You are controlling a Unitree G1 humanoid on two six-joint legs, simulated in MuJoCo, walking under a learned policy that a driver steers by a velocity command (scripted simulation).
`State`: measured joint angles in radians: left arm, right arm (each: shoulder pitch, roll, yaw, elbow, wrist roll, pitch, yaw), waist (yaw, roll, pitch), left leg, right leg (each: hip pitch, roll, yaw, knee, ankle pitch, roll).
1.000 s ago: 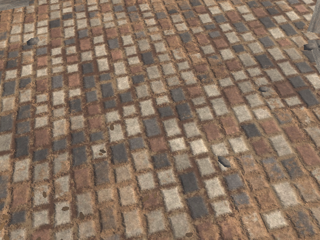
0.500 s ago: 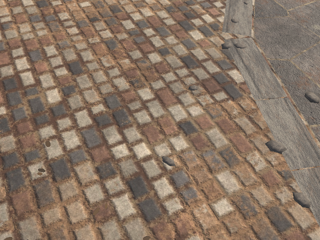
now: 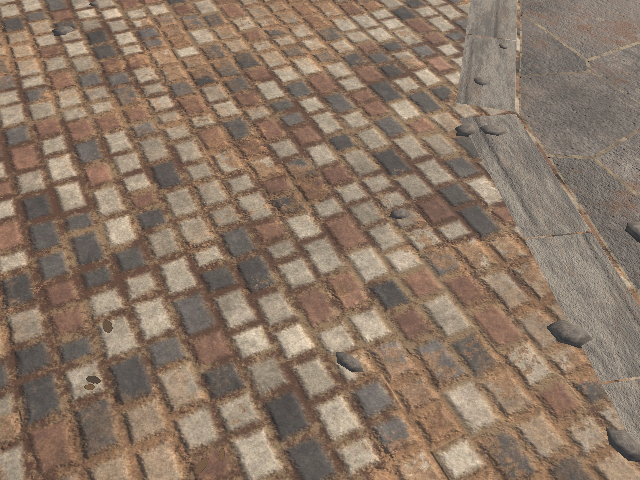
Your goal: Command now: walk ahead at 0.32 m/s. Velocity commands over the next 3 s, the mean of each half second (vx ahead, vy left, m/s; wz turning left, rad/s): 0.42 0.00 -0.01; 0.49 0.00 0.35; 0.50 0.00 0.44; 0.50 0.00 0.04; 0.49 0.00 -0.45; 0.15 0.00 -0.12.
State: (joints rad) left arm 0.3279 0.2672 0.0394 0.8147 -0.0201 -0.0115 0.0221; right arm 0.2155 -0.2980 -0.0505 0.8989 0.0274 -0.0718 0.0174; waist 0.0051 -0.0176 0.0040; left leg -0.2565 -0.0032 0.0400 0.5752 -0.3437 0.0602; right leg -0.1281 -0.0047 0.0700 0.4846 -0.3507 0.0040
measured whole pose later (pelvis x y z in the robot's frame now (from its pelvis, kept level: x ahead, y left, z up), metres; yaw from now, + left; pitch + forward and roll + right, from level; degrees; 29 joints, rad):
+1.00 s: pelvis +0.51 +0.01 -0.01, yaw +13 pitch +2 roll -3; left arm 0.30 0.28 0.07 0.89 -0.01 -0.06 0.01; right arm 0.09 -0.25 -0.03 0.72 0.02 -0.04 0.06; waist 0.07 0.03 0.04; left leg -0.60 0.07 0.04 0.62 -0.06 0.07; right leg 0.12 0.02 -0.25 0.25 -0.39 0.01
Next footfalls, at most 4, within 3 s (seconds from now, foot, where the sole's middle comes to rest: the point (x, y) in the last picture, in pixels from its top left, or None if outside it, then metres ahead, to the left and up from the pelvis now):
0.50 right None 0.41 -0.12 -0.77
1.04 left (258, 411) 0.68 0.15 -0.77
1.54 right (301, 289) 1.02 0.07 -0.77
2.06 left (179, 242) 1.18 0.41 -0.77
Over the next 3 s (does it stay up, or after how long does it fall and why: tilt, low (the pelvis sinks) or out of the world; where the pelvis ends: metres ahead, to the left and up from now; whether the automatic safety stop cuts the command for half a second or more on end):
stays up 1.44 0.30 0.00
